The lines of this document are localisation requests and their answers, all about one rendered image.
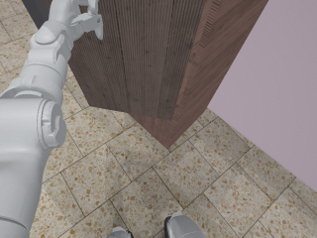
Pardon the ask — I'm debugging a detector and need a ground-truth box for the robot left forearm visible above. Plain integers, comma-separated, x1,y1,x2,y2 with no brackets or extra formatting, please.
0,20,74,108

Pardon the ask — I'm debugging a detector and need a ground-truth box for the left robot upper arm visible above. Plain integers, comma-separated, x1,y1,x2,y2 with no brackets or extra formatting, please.
0,98,67,238

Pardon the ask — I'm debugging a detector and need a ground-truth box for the left robot hand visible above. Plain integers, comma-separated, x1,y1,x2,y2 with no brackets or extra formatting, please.
49,0,104,41

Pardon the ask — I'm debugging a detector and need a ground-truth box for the right robot thigh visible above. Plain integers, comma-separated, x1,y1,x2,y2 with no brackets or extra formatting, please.
166,215,207,238

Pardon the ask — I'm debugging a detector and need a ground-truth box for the robot right shin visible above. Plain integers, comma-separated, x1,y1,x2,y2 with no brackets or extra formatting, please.
170,211,182,220

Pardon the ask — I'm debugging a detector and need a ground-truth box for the cupboard door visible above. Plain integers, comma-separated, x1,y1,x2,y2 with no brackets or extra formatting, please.
45,0,206,121

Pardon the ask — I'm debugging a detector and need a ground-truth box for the handle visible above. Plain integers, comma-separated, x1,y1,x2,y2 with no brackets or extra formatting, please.
22,0,50,30

